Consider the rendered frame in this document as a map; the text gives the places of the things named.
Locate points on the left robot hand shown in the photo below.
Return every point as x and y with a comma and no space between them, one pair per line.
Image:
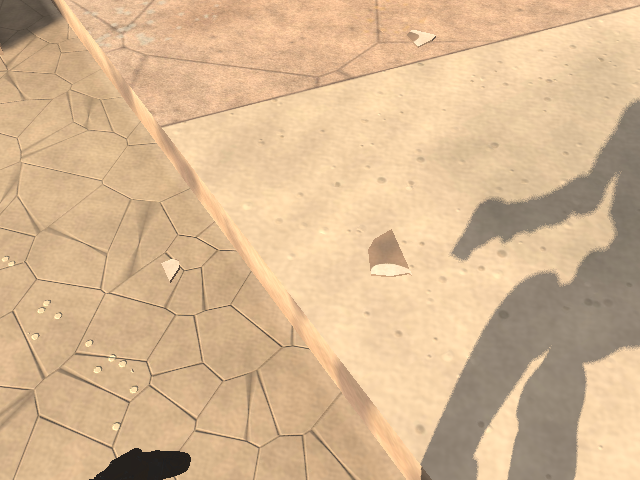
138,465

